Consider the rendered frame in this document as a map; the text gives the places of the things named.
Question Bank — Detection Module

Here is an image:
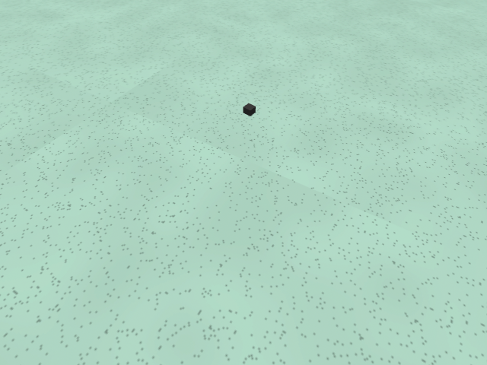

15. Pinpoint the small box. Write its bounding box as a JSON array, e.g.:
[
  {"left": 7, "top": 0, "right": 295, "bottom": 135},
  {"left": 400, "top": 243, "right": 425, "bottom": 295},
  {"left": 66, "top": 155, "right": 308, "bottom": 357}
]
[{"left": 243, "top": 103, "right": 256, "bottom": 116}]

